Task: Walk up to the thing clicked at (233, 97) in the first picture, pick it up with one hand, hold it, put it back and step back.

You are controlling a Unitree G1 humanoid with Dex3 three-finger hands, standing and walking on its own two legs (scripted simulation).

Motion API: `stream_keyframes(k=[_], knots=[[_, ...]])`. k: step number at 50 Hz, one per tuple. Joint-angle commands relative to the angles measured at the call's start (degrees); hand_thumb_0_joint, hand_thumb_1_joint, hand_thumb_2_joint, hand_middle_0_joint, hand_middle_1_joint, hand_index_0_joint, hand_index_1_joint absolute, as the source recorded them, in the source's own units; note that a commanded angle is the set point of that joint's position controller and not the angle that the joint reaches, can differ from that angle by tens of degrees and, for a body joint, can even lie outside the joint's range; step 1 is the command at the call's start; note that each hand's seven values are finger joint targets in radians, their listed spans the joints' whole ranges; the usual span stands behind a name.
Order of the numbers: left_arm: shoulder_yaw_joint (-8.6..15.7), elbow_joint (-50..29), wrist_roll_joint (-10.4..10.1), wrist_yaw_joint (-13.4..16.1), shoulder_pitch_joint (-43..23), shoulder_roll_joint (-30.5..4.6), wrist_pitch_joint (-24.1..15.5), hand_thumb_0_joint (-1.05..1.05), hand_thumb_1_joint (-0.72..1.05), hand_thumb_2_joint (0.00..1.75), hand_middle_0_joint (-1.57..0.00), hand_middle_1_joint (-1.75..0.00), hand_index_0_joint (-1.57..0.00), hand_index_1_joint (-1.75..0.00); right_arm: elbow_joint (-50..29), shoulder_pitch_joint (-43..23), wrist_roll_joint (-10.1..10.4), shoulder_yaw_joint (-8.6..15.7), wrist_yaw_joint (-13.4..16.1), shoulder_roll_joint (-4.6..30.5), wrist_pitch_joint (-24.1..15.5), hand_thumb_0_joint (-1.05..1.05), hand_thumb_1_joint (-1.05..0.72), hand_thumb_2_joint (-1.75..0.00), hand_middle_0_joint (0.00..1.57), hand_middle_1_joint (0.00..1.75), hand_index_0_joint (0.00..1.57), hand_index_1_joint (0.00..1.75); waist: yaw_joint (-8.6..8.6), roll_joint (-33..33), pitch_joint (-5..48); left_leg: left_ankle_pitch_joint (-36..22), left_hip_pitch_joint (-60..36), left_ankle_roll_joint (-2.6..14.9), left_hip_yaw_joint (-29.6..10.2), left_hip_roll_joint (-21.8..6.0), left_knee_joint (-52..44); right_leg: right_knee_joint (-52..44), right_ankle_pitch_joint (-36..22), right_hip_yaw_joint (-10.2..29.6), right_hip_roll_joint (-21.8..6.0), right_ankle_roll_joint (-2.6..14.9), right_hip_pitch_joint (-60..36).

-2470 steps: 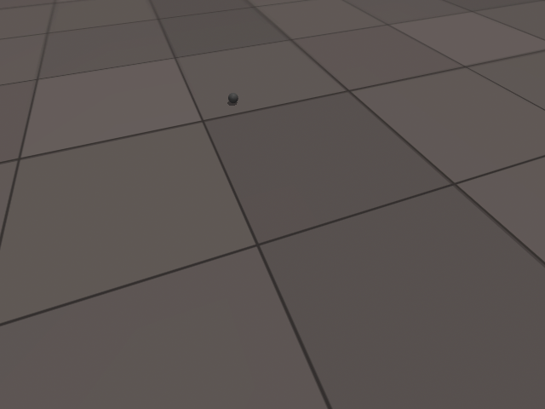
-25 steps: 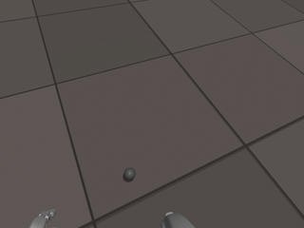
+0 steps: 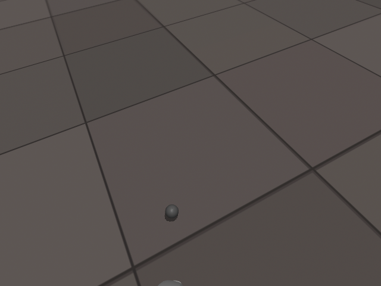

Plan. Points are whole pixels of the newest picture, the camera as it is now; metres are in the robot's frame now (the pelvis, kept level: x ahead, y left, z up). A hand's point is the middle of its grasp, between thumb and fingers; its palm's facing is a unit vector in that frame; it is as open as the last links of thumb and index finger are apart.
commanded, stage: step back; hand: left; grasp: from above
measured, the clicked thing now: (171, 211) +0.60 +0.19 -0.73
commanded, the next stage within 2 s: none
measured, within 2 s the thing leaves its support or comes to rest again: neither
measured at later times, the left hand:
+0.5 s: hand out of the picture -0.11 +0.28 -0.16, palm faces +0.06 -0.93 -0.37, open 7.4 cm
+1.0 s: hand out of the picture -0.24 +0.22 -0.14, palm faces +0.07 -0.89 -0.44, open 7.4 cm
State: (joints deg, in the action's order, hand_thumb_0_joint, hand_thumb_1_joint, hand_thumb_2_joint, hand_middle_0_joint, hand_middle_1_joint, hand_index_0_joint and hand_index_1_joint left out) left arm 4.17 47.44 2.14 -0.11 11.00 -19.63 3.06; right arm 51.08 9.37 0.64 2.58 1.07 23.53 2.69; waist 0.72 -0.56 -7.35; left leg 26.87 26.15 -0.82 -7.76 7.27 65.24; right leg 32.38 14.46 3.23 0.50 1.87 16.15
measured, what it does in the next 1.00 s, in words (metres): walks backwards: left foot, then right foot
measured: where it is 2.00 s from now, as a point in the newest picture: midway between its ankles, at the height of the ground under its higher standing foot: outside the picture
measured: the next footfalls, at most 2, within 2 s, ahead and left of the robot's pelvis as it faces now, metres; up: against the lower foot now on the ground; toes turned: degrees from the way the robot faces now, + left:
left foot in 0.20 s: -0.07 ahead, +0.12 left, +0.00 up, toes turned +2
right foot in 0.66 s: -0.23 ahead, -0.16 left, +0.00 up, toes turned +2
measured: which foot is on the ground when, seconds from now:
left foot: up 0.00-0.18, down 0.20-0.70, up 0.72-1.00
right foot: down 0.00-0.24, up 0.26-0.64, down 0.66-1.00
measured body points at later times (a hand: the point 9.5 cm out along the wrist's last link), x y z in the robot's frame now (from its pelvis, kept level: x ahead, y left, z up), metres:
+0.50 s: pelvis -0.17 +0.00 +0.00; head -0.12 +0.04 +0.44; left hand -0.11 +0.33 -0.14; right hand -0.03 -0.30 -0.10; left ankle -0.11 +0.11 -0.74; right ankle -0.21 -0.17 -0.65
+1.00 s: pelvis -0.34 -0.06 -0.01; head -0.28 -0.07 +0.43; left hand -0.24 +0.27 -0.11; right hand -0.26 -0.37 -0.15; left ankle -0.38 +0.07 -0.72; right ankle -0.27 -0.16 -0.74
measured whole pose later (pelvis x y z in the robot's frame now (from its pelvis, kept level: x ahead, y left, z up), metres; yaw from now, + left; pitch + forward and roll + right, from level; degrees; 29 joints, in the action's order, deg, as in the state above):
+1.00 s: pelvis -0.34 -0.06 -0.01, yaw +6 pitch -1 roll +1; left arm 4.3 43.5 2.5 1.0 7.2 -21.1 3.0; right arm 51.8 13.8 -0.9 2.4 1.7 22.7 2.8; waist -0.3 -1.0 -9.5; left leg 27.2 16.8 -1.4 -3.1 2.4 44.5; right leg 37.6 14.4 -2.7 -2.5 1.4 22.1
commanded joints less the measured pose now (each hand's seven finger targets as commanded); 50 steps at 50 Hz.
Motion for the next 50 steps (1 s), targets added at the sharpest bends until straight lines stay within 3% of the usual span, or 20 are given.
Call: stream_keyframes(k=[1,5,10,12,13,14,16,18,26,32,33,34,35,36,37,39,40,45,47,50], knots=[[4.0,-7.1,0.1,1.6,-1.0,-12.7,-2.1,0.00,0.90,0.90,-0.20,-0.30,-0.20,-0.30,-4.1,1.9,-0.2,1.9,1.3,9.2,-1.8,0.00,-0.90,-0.90,0.20,0.30,0.20,0.30,1.56,8.4,8.3,1.9,4.6,-1.12,0.4,-1.0,-4.8,-7.5,-21.7,10.1,-11.1,9.78,-13.6],[4.3,-7.8,0.0,1.9,1.0,-13.7,-1.4,0.00,0.90,0.90,-0.20,-0.30,-0.20,-0.30,-5.1,2.2,-0.9,2.2,1.3,9.0,-2.2,0.00,-0.90,-0.90,0.20,0.30,0.20,0.30,2.65,10.7,12.0,4.5,0.6,-0.89,3.4,-4.4,-18.2,-5.5,-25.6,12.5,-14.5,11.25,-18.3],[3.4,-9.0,-1.0,1.2,-3.6,-15.0,-0.1,0.00,0.90,0.90,-0.20,-0.30,-0.20,-0.30,-1.9,9.1,-1.9,3.6,0.5,9.8,-2.2,0.00,-0.90,-0.90,0.20,0.30,0.20,0.30,-1.90,7.3,12.4,-14.7,-16.0,2.72,6.1,-6.0,-41.4,-1.8,-11.0,8.9,-10.9,4.99,-4.9],[2.7,-9.5,-1.2,0.9,-3.4,-11.7,-0.1,0.00,0.90,0.90,-0.20,-0.30,-0.20,-0.30,-3.7,5.0,-3.5,5.2,0.1,17.1,-2.2,0.00,-0.90,-0.90,0.20,0.30,0.20,0.30,-1.41,-11.2,8.5,-16.2,-18.6,10.30,-18.7,-24.4,-48.1,13.4,14.0,0.1,2.1,-0.32,14.4],[4.2,-9.8,-0.5,1.7,-7.6,-14.2,-0.2,0.00,0.90,0.90,-0.20,-0.30,-0.20,-0.30,-5.2,2.6,-3.1,5.7,-0.2,20.3,-2.2,0.00,-0.90,-0.90,0.20,0.30,0.20,0.30,-4.49,-13.6,6.2,-17.9,-5.8,17.46,-24.0,-31.5,-50.0,27.1,23.0,3.2,4.5,-1.68,9.5],[4.6,-9.0,-0.1,1.8,-7.5,-15.0,-0.2,0.00,0.90,0.90,-0.20,-0.30,-0.20,-0.30,-6.0,-0.9,-3.2,5.5,0.2,19.0,-2.8,0.00,-0.90,-0.90,0.20,0.30,0.20,0.30,-3.08,-11.5,3.8,-19.8,-1.1,18.61,-24.7,-32.1,-50.3,35.8,21.3,7.7,4.3,-1.34,7.6],[4.3,-6.4,-1.3,1.4,-2.9,-12.7,0.1,0.00,0.90,0.90,-0.20,-0.30,-0.20,-0.30,-6.7,-4.9,-4.0,3.5,0.4,13.6,-3.1,0.00,-0.90,-0.90,0.20,0.30,0.20,0.30,1.16,-5.0,3.2,-29.6,-4.6,12.46,-9.1,-22.3,-46.6,40.7,14.9,10.1,7.0,-0.51,10.0],[4.5,-4.6,-1.5,1.1,1.3,-13.0,0.3,0.00,0.90,0.90,-0.20,-0.30,-0.20,-0.30,-6.6,-4.7,-3.3,3.5,0.7,11.7,-3.2,0.00,-0.90,-0.90,0.20,0.30,0.20,0.30,2.77,-4.6,3.5,-26.7,-9.4,9.57,-4.4,-18.4,-45.7,41.7,10.5,9.4,7.9,-0.67,12.9],[3.4,-4.8,-0.7,1.1,1.0,-12.1,-0.9,0.00,0.90,0.90,-0.20,-0.30,-0.20,-0.30,-7.3,0.9,-2.3,4.8,0.6,12.5,-2.5,0.00,-0.90,-0.90,0.20,0.30,0.20,0.30,-2.58,-10.8,10.1,-30.3,-25.1,15.26,-5.4,-22.8,-40.6,22.2,15.6,4.5,2.2,-4.84,10.6],[3.5,2.0,-0.5,0.3,11.8,-12.5,-1.3,0.00,0.90,0.90,-0.20,-0.30,-0.20,-0.30,-8.8,-4.9,-1.9,4.9,0.1,14.3,-0.4,0.00,-0.90,-0.90,0.20,0.30,0.20,0.30,1.82,-10.6,13.7,-20.9,-12.1,9.67,-2.6,-20.0,-36.2,-7.1,2.5,-3.5,0.8,-1.15,-8.2],[4.0,2.2,0.1,0.3,11.9,-13.8,-1.3,0.00,0.90,0.90,-0.20,-0.30,-0.20,-0.30,-8.9,-5.4,-1.5,4.4,0.0,12.8,-0.2,0.00,-0.90,-0.90,0.20,0.30,0.20,0.30,2.32,-6.6,12.0,-14.2,-6.5,6.98,-1.7,-16.8,-33.0,-8.4,2.3,0.4,-0.8,0.05,-9.0],[5.2,0.9,1.0,0.2,10.9,-18.0,-1.5,0.00,0.90,0.90,-0.20,-0.30,-0.20,-0.30,-9.8,-5.3,-1.1,3.6,0.0,9.5,-0.3,0.00,-0.90,-0.90,0.20,0.30,0.20,0.30,2.46,5.8,9.0,-2.7,3.6,3.46,0.1,-8.1,-24.3,-12.6,8.3,16.6,-10.3,3.22,-7.8],[6.4,-2.2,1.1,0.2,3.7,-25.1,-1.1,0.00,0.90,0.90,-0.20,-0.30,-0.20,-0.30,-10.1,-6.9,-1.0,4.0,1.1,9.0,-0.2,0.00,-0.90,-0.90,0.20,0.30,0.20,0.30,4.26,20.4,4.9,7.4,2.3,0.26,3.2,-1.6,-8.4,-20.0,14.2,30.0,-22.9,12.88,9.2],[6.4,-4.6,0.8,0.6,-2.1,-25.5,-1.3,0.00,0.90,0.90,-0.20,-0.30,-0.20,-0.30,-9.1,-5.8,-1.3,5.2,1.5,12.2,0.0,0.00,-0.90,-0.90,0.20,0.30,0.20,0.30,2.56,19.8,-0.5,7.1,-1.3,-0.24,-2.2,-4.9,1.4,-23.6,18.7,34.2,-26.7,15.62,20.4],[5.4,-5.7,0.8,0.8,-5.0,-22.9,-1.5,0.00,0.90,0.90,-0.20,-0.30,-0.20,-0.30,-7.6,-3.6,-1.2,5.2,0.9,13.4,0.1,0.00,-0.90,-0.90,0.20,0.30,0.20,0.30,0.58,16.2,-1.8,4.3,-4.3,0.07,-3.3,-4.4,3.7,-22.8,18.5,28.1,-24.1,13.56,23.5],[4.1,-6.2,0.4,1.1,-9.8,-15.9,-1.9,0.00,0.90,0.90,-0.20,-0.30,-0.20,-0.30,-4.5,1.6,-0.7,4.0,0.6,10.6,-0.3,0.00,-0.90,-0.90,0.20,0.30,0.20,0.30,-3.64,7.6,-0.2,-2.7,0.4,0.35,-2.5,0.3,3.9,-12.4,-1.6,7.9,-11.9,6.58,10.8],[4.3,-5.7,0.4,1.2,-8.5,-14.7,-1.8,0.00,0.90,0.90,-0.20,-0.30,-0.20,-0.30,-4.4,2.7,-0.8,3.1,0.9,8.7,-0.7,0.00,-0.90,-0.90,0.20,0.30,0.20,0.30,-3.05,8.9,2.2,-3.0,1.3,0.40,-1.4,0.5,3.5,-10.1,-7.6,4.6,-9.5,4.98,6.3],[4.4,-5.8,0.8,2.1,1.1,-14.0,-1.3,0.00,0.90,0.90,-0.20,-0.30,-0.20,-0.30,-6.0,0.8,-1.4,1.9,1.5,7.2,-2.1,0.00,-0.90,-0.90,0.20,0.30,0.20,0.30,3.11,12.4,8.2,3.7,6.3,-1.34,3.0,-3.1,-12.7,-3.2,-26.5,6.5,-13.1,9.11,-16.4],[4.3,-6.3,0.5,2.4,2.4,-13.9,-0.7,0.00,0.90,0.90,-0.20,-0.30,-0.20,-0.30,-6.1,1.2,-2.0,2.1,1.5,7.2,-2.5,0.00,-0.90,-0.90,0.20,0.30,0.20,0.30,3.78,12.8,11.3,3.2,3.5,-0.85,5.4,-5.0,-23.0,0.4,-32.3,7.3,-14.6,9.36,-20.5],[3.8,-7.0,-0.5,2.1,-0.8,-15.4,-0.2,0.00,0.90,0.90,-0.20,-0.30,-0.20,-0.30,-3.0,7.3,-2.2,3.0,1.1,7.8,-2.3,0.00,-0.90,-0.90,0.20,0.30,0.20,0.30,0.89,11.1,13.9,-8.8,-9.4,0.77,8.8,-4.6,-39.3,3.9,-25.9,7.2,-14.0,7.08,-14.3]])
